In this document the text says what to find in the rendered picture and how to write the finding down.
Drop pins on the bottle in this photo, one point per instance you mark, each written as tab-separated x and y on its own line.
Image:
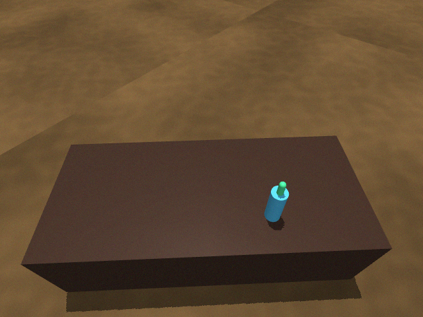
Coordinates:
276	202

